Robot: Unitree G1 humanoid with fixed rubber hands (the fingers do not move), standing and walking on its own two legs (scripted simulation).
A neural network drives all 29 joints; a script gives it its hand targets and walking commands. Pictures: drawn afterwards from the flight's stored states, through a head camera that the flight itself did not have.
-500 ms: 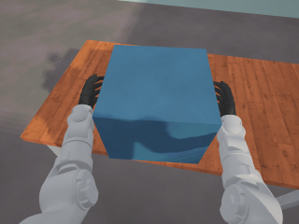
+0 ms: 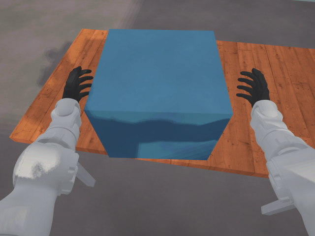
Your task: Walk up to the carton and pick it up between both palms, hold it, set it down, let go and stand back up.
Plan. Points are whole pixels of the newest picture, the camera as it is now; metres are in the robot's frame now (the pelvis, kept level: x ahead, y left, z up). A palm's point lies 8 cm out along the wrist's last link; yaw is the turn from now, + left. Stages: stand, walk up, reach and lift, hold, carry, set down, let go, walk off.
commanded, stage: set down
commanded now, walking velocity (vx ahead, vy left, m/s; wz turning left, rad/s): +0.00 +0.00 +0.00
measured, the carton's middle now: (159, 96) +0.48 +0.03 +0.05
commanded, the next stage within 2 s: none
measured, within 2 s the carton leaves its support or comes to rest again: neither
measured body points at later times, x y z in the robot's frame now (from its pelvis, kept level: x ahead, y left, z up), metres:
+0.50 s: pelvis -0.01 +0.00 +0.01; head +0.05 +0.01 +0.45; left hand +0.47 +0.26 +0.16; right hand +0.46 -0.23 +0.15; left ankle +0.00 +0.13 -0.72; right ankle +0.01 -0.12 -0.72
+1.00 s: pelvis +0.00 +0.00 +0.02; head +0.02 +0.01 +0.47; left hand +0.46 +0.26 +0.23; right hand +0.45 -0.24 +0.22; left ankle +0.00 +0.13 -0.72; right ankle +0.01 -0.12 -0.72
